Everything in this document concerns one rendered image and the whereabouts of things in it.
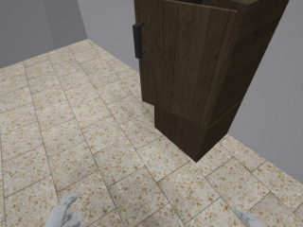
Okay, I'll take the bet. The handle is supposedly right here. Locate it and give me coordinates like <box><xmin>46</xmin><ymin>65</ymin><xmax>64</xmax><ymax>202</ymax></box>
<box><xmin>133</xmin><ymin>22</ymin><xmax>146</xmax><ymax>59</ymax></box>

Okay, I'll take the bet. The robot left hand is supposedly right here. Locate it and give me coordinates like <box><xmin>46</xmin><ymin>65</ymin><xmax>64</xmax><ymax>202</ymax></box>
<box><xmin>44</xmin><ymin>193</ymin><xmax>81</xmax><ymax>227</ymax></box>

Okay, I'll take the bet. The robot right hand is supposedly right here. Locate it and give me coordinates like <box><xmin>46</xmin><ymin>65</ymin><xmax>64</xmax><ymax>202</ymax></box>
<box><xmin>235</xmin><ymin>208</ymin><xmax>263</xmax><ymax>227</ymax></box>

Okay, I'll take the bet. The cupboard door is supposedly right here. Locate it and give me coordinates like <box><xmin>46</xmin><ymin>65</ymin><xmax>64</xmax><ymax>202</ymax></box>
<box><xmin>134</xmin><ymin>0</ymin><xmax>238</xmax><ymax>126</ymax></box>

